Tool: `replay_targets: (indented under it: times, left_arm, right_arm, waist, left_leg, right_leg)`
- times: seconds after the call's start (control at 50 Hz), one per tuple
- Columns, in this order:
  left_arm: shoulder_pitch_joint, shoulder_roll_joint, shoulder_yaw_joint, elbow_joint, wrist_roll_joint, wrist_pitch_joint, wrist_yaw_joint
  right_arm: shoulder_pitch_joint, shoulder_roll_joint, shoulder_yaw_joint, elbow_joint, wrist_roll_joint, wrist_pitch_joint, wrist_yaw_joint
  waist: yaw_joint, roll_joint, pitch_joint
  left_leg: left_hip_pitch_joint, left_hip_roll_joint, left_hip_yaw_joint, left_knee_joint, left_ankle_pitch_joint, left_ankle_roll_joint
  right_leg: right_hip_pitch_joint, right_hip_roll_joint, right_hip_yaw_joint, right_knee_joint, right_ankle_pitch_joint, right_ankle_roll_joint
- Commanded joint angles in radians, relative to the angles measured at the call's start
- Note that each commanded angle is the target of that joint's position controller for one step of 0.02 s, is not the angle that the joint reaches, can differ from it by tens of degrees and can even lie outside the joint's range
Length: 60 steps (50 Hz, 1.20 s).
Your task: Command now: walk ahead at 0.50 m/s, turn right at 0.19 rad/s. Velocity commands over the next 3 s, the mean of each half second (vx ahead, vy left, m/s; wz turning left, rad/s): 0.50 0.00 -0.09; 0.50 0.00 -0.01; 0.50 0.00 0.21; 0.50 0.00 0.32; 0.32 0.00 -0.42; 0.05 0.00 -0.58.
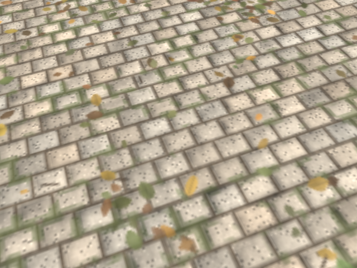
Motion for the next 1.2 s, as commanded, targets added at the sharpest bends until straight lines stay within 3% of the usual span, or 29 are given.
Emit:
replay_targets:
  times: [0.02,0.1,0.18,0.24,0.28,0.3,0.32,0.34,0.36,0.38,0.4,0.44,0.5,0.62,0.72,0.78,0.8,0.82,0.84,0.86,0.88,0.9,0.92,0.94,0.96,1.02,1.1,1.16,1.2]
  left_arm:
    - [-0.029,0.155,0.042,-0.050,-0.002,-0.026,0.017]
    - [0.027,0.173,0.045,-0.004,-0.010,-0.022,0.025]
    - [0.086,0.184,0.051,0.047,-0.017,-0.011,0.026]
    - [0.086,0.196,0.058,0.069,-0.020,0.004,0.034]
    - [0.059,0.195,0.054,0.069,-0.016,0.014,0.038]
    - [0.065,0.157,0.036,0.055,-0.003,0.016,0.041]
    - [0.206,0.061,0.006,0.039,-0.004,-0.002,0.033]
    - [0.167,0.091,0.007,0.051,-0.013,-0.019,0.030]
    - [0.068,0.167,0.028,0.025,-0.038,-0.029,0.024]
    - [-0.007,0.170,0.026,0.004,-0.040,-0.034,0.025]
    - [-0.044,0.162,0.027,-0.003,-0.024,-0.034,0.026]
    - [-0.001,0.136,0.031,0.015,-0.014,-0.018,0.028]
    - [-0.005,0.101,0.023,0.017,-0.007,-0.001,0.033]
    - [-0.206,0.057,0.005,-0.025,-0.007,-0.020,0.020]
    - [-0.331,0.066,0.003,-0.068,-0.019,-0.034,-0.008]
    - [-0.286,0.099,0.014,-0.065,-0.015,-0.039,-0.018]
    - [-0.203,0.122,0.027,-0.042,-0.012,-0.040,-0.015]
    - [-0.051,0.169,0.052,0.006,-0.008,-0.039,-0.007]
    - [0.129,0.243,0.072,0.038,0.002,-0.034,0.004]
    - [0.152,0.299,0.081,0.059,-0.003,-0.030,-0.002]
    - [0.147,0.195,0.055,0.048,-0.014,-0.030,-0.002]
    - [0.074,0.166,0.042,0.041,-0.012,-0.031,0.002]
    - [0.008,0.157,0.037,0.032,-0.005,-0.030,0.003]
    - [-0.038,0.133,0.031,0.030,0.001,-0.032,0.001]
    - [-0.061,0.114,0.025,0.029,0.010,-0.036,0.001]
    - [-0.066,0.122,0.028,0.052,-0.002,-0.051,0.000]
    - [-0.026,0.153,0.035,0.089,-0.004,-0.046,0.015]
    - [0.009,0.171,0.038,0.117,-0.008,-0.040,0.022]
    - [0.042,0.180,0.041,0.142,-0.009,-0.036,0.024]
  right_arm:
    - [-0.007,-0.058,-0.014,-0.050,-0.008,0.000,-0.003]
    - [-0.131,-0.029,0.000,-0.077,0.004,-0.013,0.015]
    - [-0.208,-0.044,0.000,-0.110,0.011,-0.022,0.036]
    - [-0.172,-0.067,-0.007,-0.111,0.008,-0.027,0.047]
    - [0.004,-0.116,-0.036,-0.062,0.004,-0.030,0.038]
    - [0.170,-0.171,-0.053,-0.028,-0.005,-0.029,0.029]
    - [0.275,-0.266,-0.078,-0.008,-0.014,-0.022,0.026]
    - [0.307,-0.185,-0.057,0.006,0.008,-0.020,0.032]
    - [0.235,-0.140,-0.040,-0.003,0.014,-0.019,0.028]
    - [0.157,-0.117,-0.032,-0.019,0.007,-0.014,0.025]
    - [0.102,-0.094,-0.023,-0.025,-0.003,-0.012,0.025]
    - [0.057,-0.061,-0.012,-0.029,-0.015,-0.020,0.026]
    - [0.068,-0.090,-0.019,-0.009,-0.005,-0.031,0.021]
    - [0.144,-0.124,-0.026,0.034,0.009,-0.015,0.000]
    - [0.225,-0.141,-0.033,0.082,0.018,0.011,-0.005]
    - [0.210,-0.160,-0.042,0.091,0.021,0.027,-0.013]
    - [0.187,-0.166,-0.043,0.088,0.023,0.032,-0.015]
    - [0.183,-0.142,-0.034,0.083,0.017,0.036,-0.017]
    - [0.196,-0.086,-0.010,0.057,-0.010,0.034,-0.019]
    - [0.327,0.026,0.022,0.051,-0.003,0.011,-0.008]
    - [0.253,-0.085,0.000,0.061,0.017,-0.009,0.000]
    - [0.154,-0.127,-0.014,0.027,0.039,-0.023,0.007]
    - [0.101,-0.116,-0.011,0.017,0.035,-0.028,0.003]
    - [0.081,-0.109,-0.015,0.014,0.018,-0.026,0.001]
    - [0.103,-0.097,-0.017,0.020,0.015,-0.017,0.002]
    - [0.120,-0.050,-0.010,0.027,0.010,0.012,-0.003]
    - [-0.008,-0.032,-0.004,-0.011,-0.001,0.014,-0.002]
    - [-0.102,-0.013,0.005,-0.032,0.006,0.004,0.009]
    - [-0.149,-0.015,0.008,-0.046,0.014,0.003,0.018]
  waist:
    - [-0.018,-0.078,-0.039]
    - [0.035,-0.090,0.000]
    - [0.058,-0.094,0.034]
    - [0.025,-0.118,0.013]
    - [-0.074,-0.119,-0.102]
    - [-0.141,-0.073,-0.245]
    - [-0.105,0.169,-0.406]
    - [-0.138,0.217,-0.443]
    - [-0.137,0.136,-0.277]
    - [-0.115,0.059,-0.173]
    - [-0.088,0.025,-0.092]
    - [-0.031,0.063,-0.066]
    - [-0.015,0.050,-0.044]
    - [-0.080,0.022,-0.005]
    - [-0.116,0.024,0.030]
    - [-0.068,0.045,-0.003]
    - [-0.014,0.050,-0.055]
    - [0.056,0.030,-0.158]
    - [0.112,-0.090,-0.318]
    - [0.034,-0.358,-0.421]
    - [0.084,-0.239,-0.381]
    - [0.077,-0.187,-0.237]
    - [0.049,-0.106,-0.159]
    - [0.023,-0.084,-0.102]
    - [-0.010,-0.108,-0.095]
    - [-0.042,-0.109,-0.067]
    - [-0.014,-0.087,-0.017]
    - [0.020,-0.090,0.000]
    - [0.043,-0.090,0.010]
  left_leg:
    - [-0.033,0.014,-0.009,-0.141,0.175,-0.024]
    - [0.019,-0.033,0.018,-0.384,0.370,-0.015]
    - [-0.019,-0.055,0.008,-0.489,0.319,0.022]
    - [0.036,-0.078,0.019,-0.531,0.199,0.066]
    - [0.298,-0.139,0.079,-0.559,0.177,0.114]
    - [0.586,-0.040,-0.017,-0.508,0.229,0.168]
    - [0.991,0.211,-0.469,-0.547,0.050,0.335]
    - [1.040,0.244,-0.719,-0.714,-0.137,0.353]
    - [0.921,0.221,-0.594,-0.740,-0.232,0.299]
    - [0.771,0.185,-0.473,-0.759,-0.191,0.267]
    - [0.630,0.150,-0.383,-0.791,-0.102,0.262]
    - [0.493,0.095,-0.279,-0.843,0.031,0.250]
    - [0.443,0.083,-0.179,-0.895,0.173,0.275]
    - [0.487,0.031,-0.034,-0.913,0.265,0.231]
    - [0.633,0.097,-0.054,-0.859,0.275,0.224]
    - [0.710,0.125,-0.061,-0.764,0.453,0.197]
    - [0.704,0.103,-0.036,-0.666,0.612,0.180]
    - [0.642,0.049,0.004,-0.484,0.670,0.152]
    - [0.435,-0.014,0.048,-0.167,0.389,0.115]
    - [0.040,-0.200,0.023,0.146,-0.304,0.060]
    - [-0.075,-0.151,-0.093,0.246,-0.359,0.071]
    - [-0.131,-0.104,-0.071,0.250,-0.270,0.083]
    - [-0.105,-0.056,-0.041,0.209,-0.179,0.080]
    - [-0.075,-0.028,-0.035,0.153,-0.122,0.071]
    - [-0.013,-0.004,-0.043,0.123,-0.083,0.066]
    - [0.021,0.011,-0.028,0.035,-0.037,0.036]
    - [-0.035,0.008,-0.012,-0.196,0.171,0.007]
    - [0.017,-0.027,0.023,-0.375,0.312,0.011]
    - [0.022,-0.038,0.030,-0.427,0.342,0.023]
  right_leg:
    - [0.029,-0.256,0.173,-0.186,0.276,-0.164]
    - [0.041,-0.240,0.120,-0.198,0.174,-0.125]
    - [0.170,-0.302,0.151,-0.150,0.181,-0.120]
    - [0.254,-0.336,0.166,-0.076,0.319,-0.090]
    - [0.241,-0.275,0.117,0.137,0.613,-0.052]
    - [0.098,-0.222,0.075,0.382,0.494,-0.017]
    - [-0.312,-0.058,0.022,0.786,0.035,0.070]
    - [-0.470,-0.015,0.142,0.915,-0.407,0.072]
    - [-0.564,-0.082,0.149,0.972,-0.357,0.060]
    - [-0.561,-0.137,0.106,0.934,-0.267,0.051]
    - [-0.536,-0.171,0.086,0.867,-0.202,0.054]
    - [-0.422,-0.213,0.089,0.787,-0.125,0.063]
    - [-0.431,-0.227,0.067,0.695,-0.055,0.094]
    - [-0.425,-0.198,0.022,0.324,0.253,0.114]
    - [-0.446,-0.167,0.018,0.185,0.228,0.088]
    - [-0.365,-0.140,0.004,0.146,0.113,0.046]
    - [-0.238,-0.109,-0.026,0.121,0.106,0.024]
    - [-0.011,-0.101,-0.034,0.120,0.131,-0.009]
    - [0.302,-0.287,0.174,0.164,0.168,-0.074]
    - [0.600,-0.478,0.643,0.047,-0.068,-0.230]
    - [0.573,-0.460,0.689,-0.025,-0.211,-0.199]
    - [0.449,-0.430,0.549,-0.050,-0.180,-0.162]
    - [0.313,-0.394,0.448,-0.074,-0.073,-0.146]
    - [0.206,-0.363,0.374,-0.104,0.025,-0.143]
    - [0.138,-0.340,0.325,-0.131,0.088,-0.138]
    - [0.049,-0.318,0.227,-0.199,0.170,-0.155]
    - [0.047,-0.288,0.125,-0.236,0.209,-0.139]
    - [0.058,-0.265,0.053,-0.242,0.197,-0.110]
    - [0.109,-0.289,0.032,-0.239,0.179,-0.103]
